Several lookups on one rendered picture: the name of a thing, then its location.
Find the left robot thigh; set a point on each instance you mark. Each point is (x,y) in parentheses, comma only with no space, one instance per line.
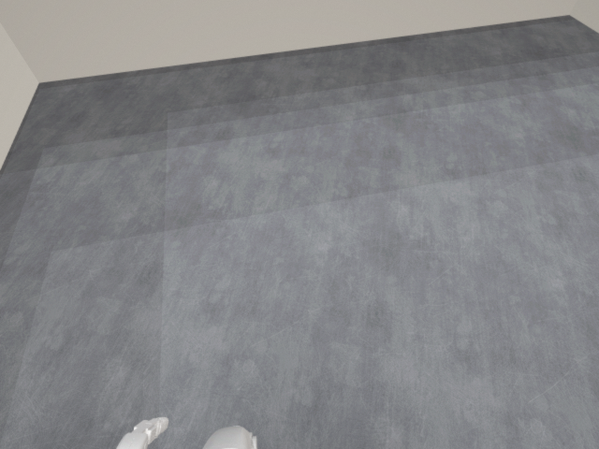
(231,438)

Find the robot left hand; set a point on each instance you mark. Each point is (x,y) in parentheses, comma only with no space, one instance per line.
(144,433)

